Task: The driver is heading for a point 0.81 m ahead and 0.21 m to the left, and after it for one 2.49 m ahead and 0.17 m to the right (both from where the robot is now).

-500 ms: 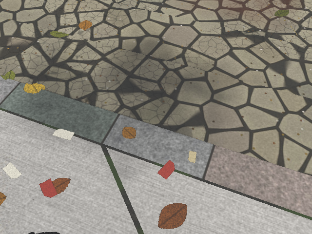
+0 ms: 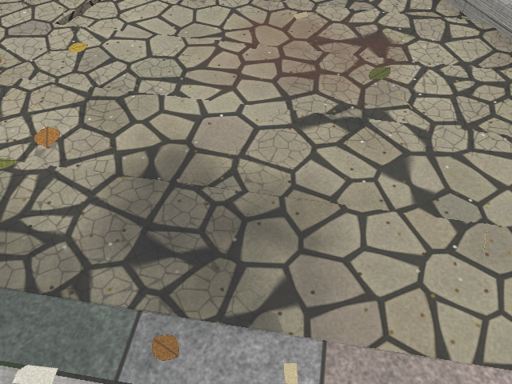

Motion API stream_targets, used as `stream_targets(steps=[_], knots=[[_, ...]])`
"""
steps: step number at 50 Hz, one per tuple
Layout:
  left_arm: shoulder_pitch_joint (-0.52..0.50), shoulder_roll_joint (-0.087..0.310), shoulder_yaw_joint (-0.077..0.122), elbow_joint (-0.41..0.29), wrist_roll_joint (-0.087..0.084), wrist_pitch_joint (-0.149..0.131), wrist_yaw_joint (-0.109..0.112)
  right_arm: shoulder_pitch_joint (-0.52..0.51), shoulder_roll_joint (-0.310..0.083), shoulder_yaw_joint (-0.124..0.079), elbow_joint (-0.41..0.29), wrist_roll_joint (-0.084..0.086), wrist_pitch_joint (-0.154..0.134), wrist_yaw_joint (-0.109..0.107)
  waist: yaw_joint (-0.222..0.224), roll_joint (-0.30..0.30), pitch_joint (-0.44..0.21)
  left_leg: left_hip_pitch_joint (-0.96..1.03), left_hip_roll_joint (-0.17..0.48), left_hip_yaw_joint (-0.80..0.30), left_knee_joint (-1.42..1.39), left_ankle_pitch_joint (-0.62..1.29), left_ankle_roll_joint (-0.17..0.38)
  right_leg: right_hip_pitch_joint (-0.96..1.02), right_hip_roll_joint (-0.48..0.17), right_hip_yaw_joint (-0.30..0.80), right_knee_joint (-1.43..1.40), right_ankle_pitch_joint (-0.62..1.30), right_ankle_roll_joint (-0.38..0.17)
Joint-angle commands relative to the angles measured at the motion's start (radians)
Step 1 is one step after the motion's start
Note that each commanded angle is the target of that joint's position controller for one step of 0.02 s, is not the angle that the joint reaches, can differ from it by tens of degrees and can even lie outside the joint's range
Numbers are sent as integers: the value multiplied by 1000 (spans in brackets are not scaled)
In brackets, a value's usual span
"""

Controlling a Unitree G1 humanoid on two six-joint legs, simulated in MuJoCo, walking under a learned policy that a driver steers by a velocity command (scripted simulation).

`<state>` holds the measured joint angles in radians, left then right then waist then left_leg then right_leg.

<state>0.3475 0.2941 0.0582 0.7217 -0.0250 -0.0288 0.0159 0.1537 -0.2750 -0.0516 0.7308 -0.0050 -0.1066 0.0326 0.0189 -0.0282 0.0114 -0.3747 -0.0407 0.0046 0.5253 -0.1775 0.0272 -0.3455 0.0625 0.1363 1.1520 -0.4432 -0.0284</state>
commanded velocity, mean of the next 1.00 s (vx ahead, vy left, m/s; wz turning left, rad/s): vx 0.50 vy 0.00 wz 0.31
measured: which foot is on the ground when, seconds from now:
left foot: down 0.00-0.38, up 0.40-0.86, down 0.88-1.00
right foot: up 0.00-0.36, down 0.38-0.90, up 0.92-1.00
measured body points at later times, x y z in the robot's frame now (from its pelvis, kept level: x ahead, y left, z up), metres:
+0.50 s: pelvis +0.26 -0.05 +0.01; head +0.28 -0.06 +0.46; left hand +0.41 +0.22 -0.07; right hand +0.32 -0.33 -0.13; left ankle +0.15 +0.09 -0.64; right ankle +0.31 -0.15 -0.73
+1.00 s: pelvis +0.49 +0.06 +0.00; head +0.53 +0.08 +0.44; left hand +0.47 +0.36 -0.12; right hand +0.75 -0.13 -0.09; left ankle +0.53 +0.15 -0.73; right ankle +0.45 -0.14 -0.64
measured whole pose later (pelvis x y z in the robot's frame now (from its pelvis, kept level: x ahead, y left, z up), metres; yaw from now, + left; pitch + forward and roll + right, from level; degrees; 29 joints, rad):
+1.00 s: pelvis +0.49 +0.06 +0.00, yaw +25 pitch +1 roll -1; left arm 0.22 0.31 0.06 0.79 -0.02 -0.10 -0.01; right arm 0.18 -0.30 -0.07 0.66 0.02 -0.04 0.04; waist 0.01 0.00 0.08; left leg -0.41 -0.06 0.01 0.58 -0.19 0.09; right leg -0.36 -0.06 0.02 1.17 -0.43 0.00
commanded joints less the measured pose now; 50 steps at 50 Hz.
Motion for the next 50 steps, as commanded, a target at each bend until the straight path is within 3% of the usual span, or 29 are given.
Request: stream_targets(steps=[1,4,7,10,13,15,17,18,19,20,21,22,24,25,27,30,34,38,40,41,42,43,44,45,46,47,48,49,50], knots=[[-78,105,28,-106,11,-28,-4,86,-102,-24,-21,-11,1,-9,-46,109,-12,300,286,-396,-290,-71,168,-350,-124,12,30,110,2],[-75,57,16,-102,12,-26,-13,107,-105,-24,3,4,-6,-11,-31,136,-17,264,263,-299,-336,62,194,-320,-148,-40,-87,133,13],[-175,29,-1,-132,23,-34,-17,138,-150,-34,25,15,0,-17,-55,105,4,259,263,-239,-371,143,206,-334,-165,-70,-272,249,29],[-269,13,-10,-148,20,-50,-28,173,-168,-35,44,27,16,-22,-81,106,20,224,223,-172,-364,184,182,-246,-131,-97,-469,391,44],[-345,27,-6,-163,10,-63,-41,233,-181,-38,67,34,30,-25,-103,112,29,230,236,-185,-334,177,171,-171,-95,-106,-573,449,54],[-358,50,3,-172,5,-72,-49,247,-188,-40,74,38,41,-30,-88,124,29,259,258,-225,-297,149,153,-128,-88,-92,-632,420,39],[-284,81,20,-151,6,-78,-47,232,-198,-44,74,39,51,-36,-28,131,0,251,255,-232,-218,189,123,13,-77,-102,-695,393,10],[-180,117,40,-120,13,-79,-38,233,-177,-37,71,34,50,-37,23,118,-63,215,208,-201,-99,266,96,180,-77,-108,-711,377,-16],[-17,178,60,-99,33,-78,-26,212,-118,-15,45,18,46,-35,102,49,-194,75,145,-153,164,146,56,433,-225,24,-683,360,-76],[69,263,80,-80,44,-63,-22,322,-16,16,16,17,30,-37,75,-219,-341,-261,18,-40,515,-295,-10,742,-474,400,-734,223,-208],[87,191,63,-68,36,-58,-25,315,-89,-1,24,42,23,-38,92,-224,-334,-381,43,-120,682,-402,-15,699,-485,560,-824,40,-238],[34,137,45,-65,25,-59,-26,241,-152,-22,10,54,24,-38,88,-153,-192,-436,84,-128,735,-322,-12,591,-449,427,-845,25,-203],[-80,69,23,-60,28,-62,-30,172,-139,-28,-1,37,36,-39,38,-96,-65,-391,138,-108,686,-185,-21,386,-366,220,-902,175,-167],[-116,50,18,-54,35,-68,-31,176,-124,-32,-2,34,48,-36,8,-109,-34,-344,162,-114,655,-145,-25,309,-339,145,-934,242,-157],[-148,51,25,-38,35,-80,-30,177,-85,-28,-7,37,70,-31,-21,-97,-7,-295,174,-105,623,-103,-35,230,-327,49,-984,340,-159],[-141,84,40,-6,37,-91,-23,123,-67,-25,-39,29,84,-27,-26,-43,21,-332,180,-113,524,-3,-49,222,-336,-56,-1016,448,-172],[-123,126,51,26,32,-84,-11,10,-48,-12,-76,27,73,-2,10,-17,47,-290,166,-64,282,197,-32,234,-310,-199,-1025,494,-147],[-65,167,64,65,12,-69,-8,-111,-58,-10,-133,30,70,20,47,-8,76,-282,149,-12,148,190,4,327,-338,-263,-1005,502,-125],[-48,185,72,80,1,-56,-8,-137,-75,-17,-158,27,73,27,44,-12,78,-275,127,20,116,110,33,391,-352,-287,-949,592,-108],[-52,199,75,82,-2,-49,-6,-126,-88,-23,-166,25,75,28,27,-25,61,-235,101,47,109,56,54,412,-355,-302,-893,736,-97],[-72,216,80,78,-6,-45,-3,-71,-113,-37,-161,23,80,29,-14,-51,18,-149,72,67,127,25,78,416,-359,-317,-802,932,-85],[-94,223,81,71,-12,-37,-1,46,-150,-60,-134,25,84,25,-85,-48,-48,-2,24,97,99,10,109,398,-334,-344,-638,1058,-65],[-91,199,70,65,-10,-36,2,218,-212,-95,-85,29,90,12,-167,-11,-137,260,-14,88,52,52,148,278,-287,-370,-397,1001,-30],[-2,102,37,26,32,-46,-3,284,-334,-126,-74,34,95,-9,-126,235,-221,623,221,-320,18,13,284,-131,-175,-371,-5,388,36],[-3,65,12,-2,36,-80,-15,252,-327,-108,-115,39,77,-1,-88,294,-372,764,364,-810,-177,-198,418,-366,-17,-143,202,-164,53],[-131,157,35,-28,-5,-103,-28,245,-239,-80,-115,33,63,9,-142,176,-299,716,352,-729,-241,-184,352,-459,-73,-50,225,-103,27],[-171,153,32,-45,-18,-114,-30,211,-213,-72,-111,29,54,10,-116,137,-188,592,318,-598,-236,-100,317,-468,-109,-58,163,-21,7],[-167,142,31,-33,3,-114,-22,150,-186,-64,-116,29,51,8,-70,61,-121,457,279,-492,-227,10,284,-419,-149,-58,77,38,10],[-154,149,37,-23,23,-106,-17,99,-155,-54,-129,19,51,3,-34,61,-94,348,248,-415,-236,110,266,-344,-177,-52,-3,84,16]])
Keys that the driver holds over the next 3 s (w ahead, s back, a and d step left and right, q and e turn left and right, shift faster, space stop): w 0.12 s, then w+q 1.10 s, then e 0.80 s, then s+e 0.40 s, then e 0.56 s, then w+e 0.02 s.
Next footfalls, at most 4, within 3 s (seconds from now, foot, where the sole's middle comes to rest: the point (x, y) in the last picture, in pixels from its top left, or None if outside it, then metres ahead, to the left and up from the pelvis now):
0.38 right None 0.35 -0.15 -0.77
0.88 left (206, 352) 0.57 0.16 -0.77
1.36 right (233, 252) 0.90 0.11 -0.80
1.84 left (164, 278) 0.80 0.31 -0.80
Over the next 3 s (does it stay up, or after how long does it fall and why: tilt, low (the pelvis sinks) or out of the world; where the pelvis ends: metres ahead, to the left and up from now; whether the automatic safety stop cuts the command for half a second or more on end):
stays up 0.65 0.18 0.01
